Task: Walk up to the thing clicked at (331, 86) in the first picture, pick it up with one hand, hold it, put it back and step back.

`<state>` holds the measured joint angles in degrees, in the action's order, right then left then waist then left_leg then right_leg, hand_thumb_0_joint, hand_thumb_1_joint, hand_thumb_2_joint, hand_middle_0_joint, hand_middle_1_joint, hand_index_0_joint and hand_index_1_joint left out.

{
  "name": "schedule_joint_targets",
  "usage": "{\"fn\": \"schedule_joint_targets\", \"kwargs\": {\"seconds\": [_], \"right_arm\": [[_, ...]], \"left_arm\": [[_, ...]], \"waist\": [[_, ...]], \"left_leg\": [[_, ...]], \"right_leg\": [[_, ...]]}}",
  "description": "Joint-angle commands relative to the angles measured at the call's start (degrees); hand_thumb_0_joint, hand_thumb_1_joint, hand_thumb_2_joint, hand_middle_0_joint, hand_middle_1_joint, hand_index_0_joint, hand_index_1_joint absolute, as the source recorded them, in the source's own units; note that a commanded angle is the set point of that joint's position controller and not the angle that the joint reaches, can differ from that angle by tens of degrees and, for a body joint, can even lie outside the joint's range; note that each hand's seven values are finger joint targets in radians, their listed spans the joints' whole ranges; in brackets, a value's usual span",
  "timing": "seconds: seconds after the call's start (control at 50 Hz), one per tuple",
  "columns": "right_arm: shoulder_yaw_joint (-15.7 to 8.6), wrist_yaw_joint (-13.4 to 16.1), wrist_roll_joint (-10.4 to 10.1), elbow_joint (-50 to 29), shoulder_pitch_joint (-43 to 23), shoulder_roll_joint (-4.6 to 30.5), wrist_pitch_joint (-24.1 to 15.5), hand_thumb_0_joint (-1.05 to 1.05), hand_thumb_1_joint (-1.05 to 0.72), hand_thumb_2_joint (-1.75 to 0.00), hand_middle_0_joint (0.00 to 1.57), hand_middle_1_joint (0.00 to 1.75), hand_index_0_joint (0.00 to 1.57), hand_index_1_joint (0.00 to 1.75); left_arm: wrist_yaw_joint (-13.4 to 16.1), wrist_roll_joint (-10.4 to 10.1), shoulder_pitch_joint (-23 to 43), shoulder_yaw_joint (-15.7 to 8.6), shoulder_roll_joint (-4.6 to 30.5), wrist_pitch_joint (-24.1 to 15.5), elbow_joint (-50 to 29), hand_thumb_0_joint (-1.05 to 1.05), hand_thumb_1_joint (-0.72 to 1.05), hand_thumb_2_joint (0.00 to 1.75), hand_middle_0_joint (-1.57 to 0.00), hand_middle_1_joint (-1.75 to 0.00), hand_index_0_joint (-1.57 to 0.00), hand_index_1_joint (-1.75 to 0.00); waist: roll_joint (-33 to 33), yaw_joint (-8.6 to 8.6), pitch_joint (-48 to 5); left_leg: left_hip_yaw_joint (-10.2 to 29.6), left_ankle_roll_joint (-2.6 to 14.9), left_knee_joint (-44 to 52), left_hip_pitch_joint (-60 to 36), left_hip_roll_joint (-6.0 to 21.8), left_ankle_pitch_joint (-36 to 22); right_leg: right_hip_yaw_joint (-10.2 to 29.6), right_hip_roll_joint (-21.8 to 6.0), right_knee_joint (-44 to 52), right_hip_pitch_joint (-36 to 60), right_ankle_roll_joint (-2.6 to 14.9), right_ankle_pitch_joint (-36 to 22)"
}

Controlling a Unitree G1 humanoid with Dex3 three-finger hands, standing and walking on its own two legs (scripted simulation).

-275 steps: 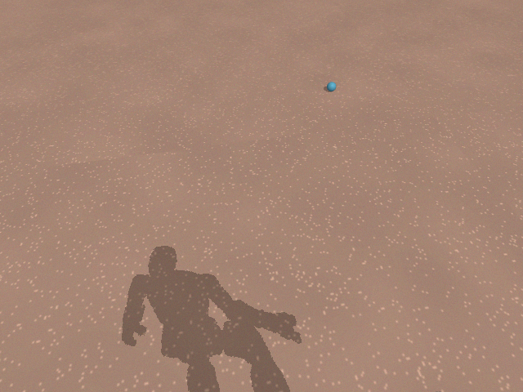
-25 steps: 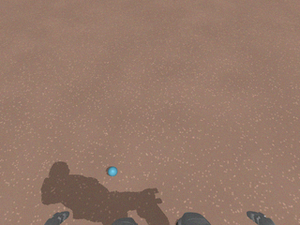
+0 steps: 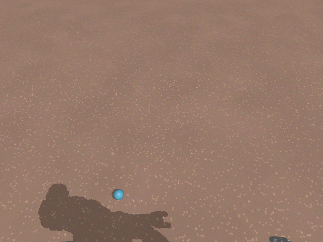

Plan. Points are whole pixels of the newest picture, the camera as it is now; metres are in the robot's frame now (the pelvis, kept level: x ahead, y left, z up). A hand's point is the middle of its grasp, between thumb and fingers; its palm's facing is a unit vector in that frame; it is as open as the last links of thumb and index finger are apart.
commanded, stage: walk up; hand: left
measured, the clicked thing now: (118, 194) +0.47 +0.30 -0.75
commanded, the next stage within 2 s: stand in 0.40 s
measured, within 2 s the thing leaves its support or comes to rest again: neither
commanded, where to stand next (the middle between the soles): +0.10 +0.01 m, yaw +1 degrees
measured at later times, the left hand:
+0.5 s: hand out of the picture +0.08 +0.25 -0.16, palm faces -0.01 -0.94 -0.33, open 7.4 cm
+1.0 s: hand out of the picture +0.12 +0.25 -0.15, palm faces +0.00 -0.94 -0.34, open 7.4 cm
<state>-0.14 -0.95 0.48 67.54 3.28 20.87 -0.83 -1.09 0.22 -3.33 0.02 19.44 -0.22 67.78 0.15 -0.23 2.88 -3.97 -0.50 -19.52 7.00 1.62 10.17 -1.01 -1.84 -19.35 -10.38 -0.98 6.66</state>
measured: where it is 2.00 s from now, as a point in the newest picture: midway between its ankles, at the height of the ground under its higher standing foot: outside the picture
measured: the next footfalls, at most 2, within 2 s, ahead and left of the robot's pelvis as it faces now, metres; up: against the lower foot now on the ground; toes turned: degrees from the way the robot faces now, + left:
none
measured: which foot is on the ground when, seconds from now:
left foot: down 0.00-1.00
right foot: down 0.00-1.00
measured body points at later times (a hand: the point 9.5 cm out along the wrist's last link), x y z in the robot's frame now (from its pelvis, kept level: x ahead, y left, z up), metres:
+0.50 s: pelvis +0.01 +0.00 +0.00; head +0.02 +0.00 +0.45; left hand +0.08 +0.30 -0.13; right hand +0.09 -0.30 -0.14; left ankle +0.01 +0.12 -0.75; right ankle +0.04 -0.13 -0.75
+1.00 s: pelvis +0.03 +0.00 +0.00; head +0.04 -0.01 +0.45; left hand +0.12 +0.30 -0.13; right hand +0.13 -0.30 -0.13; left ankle +0.01 +0.12 -0.75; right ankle +0.04 -0.13 -0.75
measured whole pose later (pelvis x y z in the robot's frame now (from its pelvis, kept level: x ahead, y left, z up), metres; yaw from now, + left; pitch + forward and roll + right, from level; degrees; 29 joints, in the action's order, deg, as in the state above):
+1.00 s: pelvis +0.03 +0.00 +0.00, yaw +1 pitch -1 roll +0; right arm -0.4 -0.5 0.8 65.8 4.8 20.2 -0.7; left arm -0.4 0.7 -4.4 0.1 19.5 -0.7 65.8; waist -0.6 0.3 1.5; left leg -2.4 -1.0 -17.2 4.2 1.6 11.6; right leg -2.6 -1.8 -17.9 -7.3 -0.9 9.1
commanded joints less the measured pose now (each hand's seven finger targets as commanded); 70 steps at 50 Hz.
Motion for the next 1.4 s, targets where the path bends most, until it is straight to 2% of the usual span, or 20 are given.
{"fn": "schedule_joint_targets", "kwargs": {"seconds": [0.0,0.12,0.36,0.38,0.44,0.52,0.62,0.72,0.82,0.92,1.04,1.12,1.24,1.38], "right_arm": [[-2.09,0.87,-0.28,-3.25,-3.47,12.05,-1.11,0.0,-0.9,-0.9,0.2,0.3,0.2,0.3],[-2.11,0.79,-0.24,-3.32,-3.2,11.78,-0.83,0.0,-0.9,-0.9,0.2,0.3,0.2,0.3],[-2.22,0.84,-0.26,-3.69,-2.38,11.27,-0.82,0.0,-0.9,-0.9,0.2,0.3,0.2,0.3],[-2.2,0.93,0.33,-4.04,-1.66,11.12,-0.75,0.0,-0.9,-0.9,0.2,0.3,0.2,0.3],[-2.43,0.87,0.34,-4.41,-2.08,11.44,-0.65,0.0,-0.9,-0.9,0.2,0.3,0.2,0.3],[-2.26,0.92,0.39,-4.5,-1.12,11.34,-1.08,0.0,-0.9,-0.9,0.2,0.3,0.2,0.3],[-2.29,1.04,0.18,-4.67,-0.73,11.35,-1.32,0.0,-0.9,-0.9,0.2,0.3,0.2,0.3],[-2.25,1.26,0.15,-4.4,-0.43,11.54,-1.28,0.0,-0.9,-0.9,0.2,0.3,0.2,0.3],[-2.22,1.32,0.11,-4.52,-0.75,11.39,-1.01,0.0,-0.9,-0.9,0.2,0.3,0.2,0.3],[-2.3,1.36,0.14,-4.73,-0.65,11.51,-1.09,0.0,-0.9,-0.9,0.2,0.3,0.2,0.3],[-2.28,1.35,0.12,-5.03,-1.24,11.45,-0.98,0.0,-0.9,-0.9,0.2,0.3,0.2,0.3],[-2.35,1.38,0.1,-5.32,-0.91,11.43,-0.98,0.0,-0.9,-0.9,0.2,0.3,0.2,0.3],[-2.14,1.31,0.21,-5.14,-0.26,11.08,-0.77,0.0,-0.9,-0.9,0.2,0.3,0.2,0.3],[-2.2,1.3,0.06,-5.17,-0.37,11.39,-0.88,0.0,-0.9,-0.9,0.2,0.3,0.2,0.3]], "left_arm": [[0.84,-0.1,3.09,-2.31,12.22,-1.25,-3.26,0.0,0.9,0.9,-0.2,-0.3,-0.2,-0.3],[0.91,0.12,2.72,-2.44,12.34,-1.45,-3.39,0.0,0.9,0.9,-0.2,-0.3,-0.2,-0.3],[1.08,0.15,1.65,-2.69,12.21,-1.36,-3.98,0.0,0.9,0.9,-0.2,-0.3,-0.2,-0.3],[1.24,0.39,0.91,-2.48,12.35,-1.27,-4.02,0.0,0.9,0.9,-0.2,-0.3,-0.2,-0.3],[1.34,0.5,0.83,-2.53,12.52,-1.27,-4.16,0.0,0.9,0.9,-0.2,-0.3,-0.2,-0.3],[1.24,0.33,0.47,-2.3,12.11,-1.56,-4.63,0.0,0.9,0.9,-0.2,-0.3,-0.2,-0.3],[1.37,0.22,0.77,-2.27,12.6,-1.79,-5.23,0.0,0.9,0.9,-0.2,-0.3,-0.2,-0.3],[1.44,0.18,0.65,-2.2,12.17,-1.64,-5.25,0.0,0.9,0.9,-0.2,-0.3,-0.2,-0.3],[1.57,0.2,1.48,-2.29,12.62,-1.43,-5.38,0.0,0.9,0.9,-0.2,-0.3,-0.2,-0.3],[1.63,0.3,1.47,-2.35,12.75,-1.6,-5.4,0.0,0.9,0.9,-0.2,-0.3,-0.2,-0.3],[1.54,0.34,1.3,-2.35,12.7,-1.46,-5.35,0.0,0.9,0.9,-0.2,-0.3,-0.2,-0.3],[1.67,0.45,1.29,-2.32,12.53,-1.65,-5.5,0.0,0.9,0.9,-0.2,-0.3,-0.2,-0.3],[1.68,0.28,1.76,-2.34,13.13,-1.57,-5.59,0.0,0.9,0.9,-0.2,-0.3,-0.2,-0.3],[1.62,0.27,0.36,-2.25,12.6,-1.63,-5.26,0.0,0.9,0.9,-0.2,-0.3,-0.2,-0.3]], "waist": [[0.37,0.08,-4.29],[0.76,0.15,-3.92],[0.8,0.08,-5.02],[-0.23,0.5,-5.65],[-0.19,0.1,-4.24],[-0.7,0.2,-3.8],[0.62,0.44,-6.47],[-0.33,0.37,-6.57],[-0.19,0.55,-5.07],[-0.14,0.58,-6.48],[-0.09,0.29,-5.45],[0.61,0.43,-6.41],[0.0,0.74,-4.52],[-0.32,0.2,-5.71]], "left_leg": [[6.2,1.57,5.14,-0.32,6.72,0.8],[6.2,1.39,5.0,-0.41,6.29,1.66],[6.59,1.49,4.85,-0.5,6.44,-1.31],[6.84,1.08,5.54,0.26,6.49,2.09],[7.6,1.17,6.37,2.97,6.49,4.39],[7.3,0.81,5.56,2.28,6.38,-0.31],[7.06,0.87,4.56,-0.93,7.01,-8.63],[6.61,0.77,4.38,-1.25,7.18,-12.22],[6.73,0.52,5.32,-0.95,6.91,-8.55],[6.56,0.61,4.56,-2.48,7.42,-12.76],[6.71,0.58,5.47,-1.65,7.12,-8.94],[6.42,0.8,4.56,-2.61,7.22,-11.29],[6.62,0.64,5.39,-0.73,6.92,-7.07],[6.7,0.71,4.87,-2.09,6.94,-9.81]], "right_leg": [[5.69,-5.92,4.11,0.85,1.57,-0.43],[6.34,-6.23,5.13,0.53,1.38,0.61],[5.72,-6.19,4.3,2.29,1.27,-1.8],[5.32,-5.93,4.18,2.39,1.09,1.88],[5.07,-5.77,3.68,2.94,1.27,3.46],[5.36,-6.36,3.64,2.81,1.4,0.4],[4.58,-6.74,2.61,4.81,1.43,-6.96],[4.08,-6.85,2.32,6.51,1.45,-10.29],[4.02,-6.51,3.27,5.31,1.3,-6.19],[3.95,-6.99,2.52,6.63,1.55,-10.56],[3.76,-6.66,3.43,6.13,1.44,-6.94],[3.7,-7.04,3.29,6.95,1.5,-10.07],[3.93,-6.76,4.13,6.07,1.47,-5.41],[3.74,-6.83,3.52,6.56,1.6,-8.63]]}}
